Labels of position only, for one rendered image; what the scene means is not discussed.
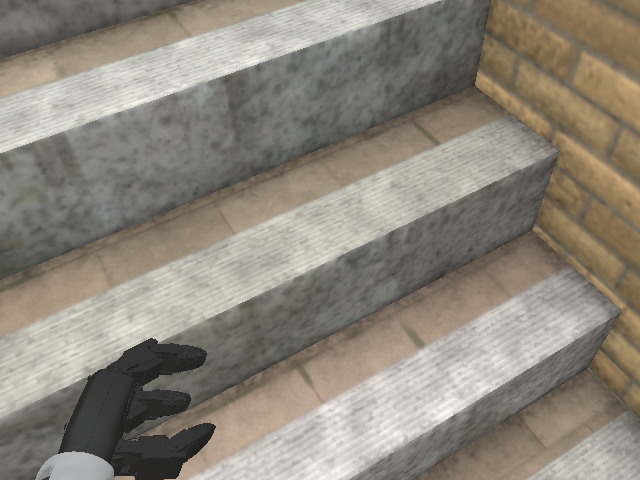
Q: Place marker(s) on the robot left forearm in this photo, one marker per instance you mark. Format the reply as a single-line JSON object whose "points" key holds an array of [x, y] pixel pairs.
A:
{"points": [[75, 466]]}

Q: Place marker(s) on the left robot hand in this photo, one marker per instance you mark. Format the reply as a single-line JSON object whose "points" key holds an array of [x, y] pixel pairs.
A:
{"points": [[113, 402]]}

